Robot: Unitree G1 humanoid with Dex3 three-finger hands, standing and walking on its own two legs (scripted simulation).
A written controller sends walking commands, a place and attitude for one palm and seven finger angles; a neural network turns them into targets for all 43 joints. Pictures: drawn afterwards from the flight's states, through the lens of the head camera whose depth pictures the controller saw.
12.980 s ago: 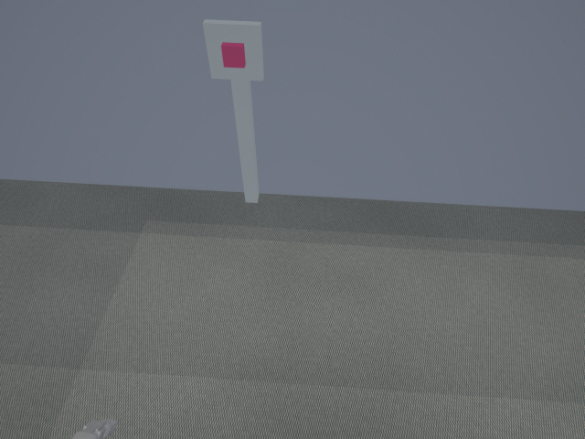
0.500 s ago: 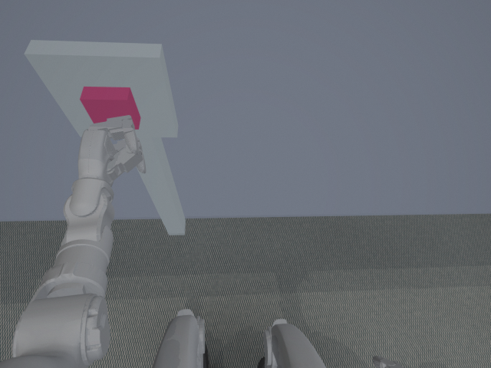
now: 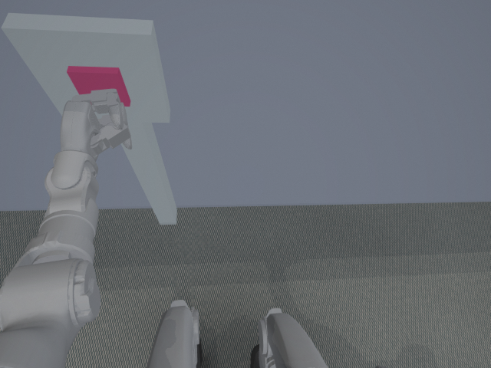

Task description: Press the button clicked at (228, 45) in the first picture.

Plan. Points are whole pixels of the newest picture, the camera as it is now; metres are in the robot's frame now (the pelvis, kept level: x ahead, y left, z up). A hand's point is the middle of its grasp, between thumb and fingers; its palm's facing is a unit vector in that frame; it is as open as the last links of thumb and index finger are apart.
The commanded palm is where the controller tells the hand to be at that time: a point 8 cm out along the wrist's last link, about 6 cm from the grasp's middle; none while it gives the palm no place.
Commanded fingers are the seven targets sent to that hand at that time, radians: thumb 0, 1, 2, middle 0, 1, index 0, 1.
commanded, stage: press the button with the knuckle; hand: left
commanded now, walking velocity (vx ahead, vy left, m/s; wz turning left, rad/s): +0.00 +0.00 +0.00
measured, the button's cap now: (102, 82) +0.54 +0.21 +0.09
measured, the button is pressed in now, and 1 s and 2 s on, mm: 14 1 0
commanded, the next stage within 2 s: hold the button down briefly in 0.16 s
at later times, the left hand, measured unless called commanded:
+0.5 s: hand (122, 126) +0.49 +0.18 +0.05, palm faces -0.03 -1.00 -0.05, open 2.8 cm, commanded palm +0.50 +0.21 +0.06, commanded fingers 0.00 0.90 0.90 -1.30 -1.50 -1.30 -1.50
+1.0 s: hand (123, 135) +0.47 +0.18 +0.05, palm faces +0.00 -1.00 -0.04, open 2.7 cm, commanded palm +0.44 +0.22 +0.06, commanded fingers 0.00 0.90 0.90 -1.30 -1.50 -1.30 -1.50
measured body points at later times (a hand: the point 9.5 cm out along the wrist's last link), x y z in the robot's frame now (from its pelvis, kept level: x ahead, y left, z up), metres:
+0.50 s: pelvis -0.03 +0.01 -0.01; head +0.11 +0.05 +0.41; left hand +0.48 +0.23 +0.06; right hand +0.00 -0.27 -0.12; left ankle +0.06 +0.11 -0.61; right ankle +0.01 -0.11 -0.61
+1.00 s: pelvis -0.02 +0.01 +0.00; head +0.11 +0.04 +0.43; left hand +0.46 +0.23 +0.05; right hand +0.02 -0.26 -0.11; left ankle +0.06 +0.11 -0.61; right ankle +0.01 -0.11 -0.61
